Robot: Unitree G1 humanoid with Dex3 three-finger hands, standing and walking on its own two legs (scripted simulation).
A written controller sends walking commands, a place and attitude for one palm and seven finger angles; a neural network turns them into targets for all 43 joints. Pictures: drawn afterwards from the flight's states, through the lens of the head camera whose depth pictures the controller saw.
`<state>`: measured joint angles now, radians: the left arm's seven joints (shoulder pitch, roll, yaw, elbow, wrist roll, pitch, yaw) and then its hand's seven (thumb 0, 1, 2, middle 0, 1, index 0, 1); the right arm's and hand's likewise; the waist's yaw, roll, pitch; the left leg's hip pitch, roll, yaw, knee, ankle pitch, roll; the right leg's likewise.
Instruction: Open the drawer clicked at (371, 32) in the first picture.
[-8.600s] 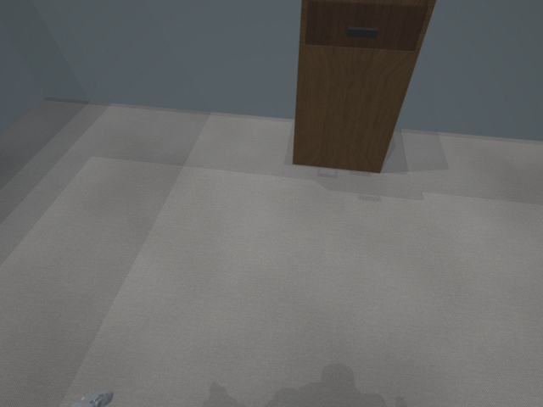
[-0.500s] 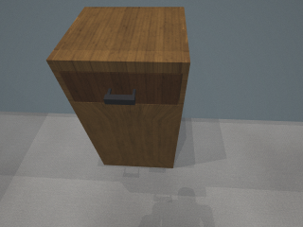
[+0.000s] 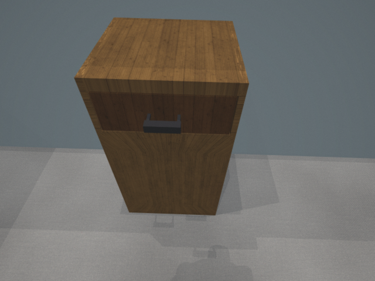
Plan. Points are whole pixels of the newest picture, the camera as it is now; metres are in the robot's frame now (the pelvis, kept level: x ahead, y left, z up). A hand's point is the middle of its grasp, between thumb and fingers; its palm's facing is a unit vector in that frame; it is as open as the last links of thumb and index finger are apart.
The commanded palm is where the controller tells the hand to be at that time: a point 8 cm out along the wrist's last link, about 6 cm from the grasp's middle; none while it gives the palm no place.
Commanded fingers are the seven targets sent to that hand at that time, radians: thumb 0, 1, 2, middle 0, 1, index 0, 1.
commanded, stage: shuffle to correct the standing spot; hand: left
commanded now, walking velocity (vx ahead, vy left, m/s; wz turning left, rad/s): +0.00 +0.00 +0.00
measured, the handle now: (163, 121) +0.56 +0.12 -0.01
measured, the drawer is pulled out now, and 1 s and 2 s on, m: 0.00 0.00 0.00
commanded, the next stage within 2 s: come to a stop and stand still in 0.32 s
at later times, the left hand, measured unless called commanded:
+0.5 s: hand out of the picture +0.00 +0.09 -0.18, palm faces +0.05 -0.99 -0.15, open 7.4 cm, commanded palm none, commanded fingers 0.00 0.90 0.90 -0.20 -0.30 -0.20 -0.30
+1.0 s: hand out of the picture +0.06 +0.13 -0.17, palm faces +0.02 -0.96 -0.29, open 7.4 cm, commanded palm none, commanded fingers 0.00 0.90 0.90 -0.20 -0.30 -0.20 -0.30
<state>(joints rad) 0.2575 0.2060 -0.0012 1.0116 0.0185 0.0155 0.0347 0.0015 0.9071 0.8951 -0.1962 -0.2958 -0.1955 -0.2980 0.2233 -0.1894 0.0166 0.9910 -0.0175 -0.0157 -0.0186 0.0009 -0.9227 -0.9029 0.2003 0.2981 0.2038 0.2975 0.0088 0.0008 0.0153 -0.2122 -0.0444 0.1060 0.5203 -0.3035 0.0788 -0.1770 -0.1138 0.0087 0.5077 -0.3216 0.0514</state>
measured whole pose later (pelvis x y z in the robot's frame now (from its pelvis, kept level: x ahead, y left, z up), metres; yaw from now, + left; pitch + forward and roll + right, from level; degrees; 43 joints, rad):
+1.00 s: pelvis +0.02 -0.07 +0.00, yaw +0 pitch +0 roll +0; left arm 0.29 0.19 0.01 0.95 0.02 -0.01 0.07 0.01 0.91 0.89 -0.20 -0.30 -0.20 -0.30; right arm 0.19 -0.18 -0.01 0.93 -0.01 0.01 -0.02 0.01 -0.91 -0.90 0.20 0.30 0.20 0.30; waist -0.01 0.02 0.04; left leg -0.31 0.01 0.09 0.59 -0.28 0.04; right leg -0.19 0.01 -0.06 0.57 -0.38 -0.03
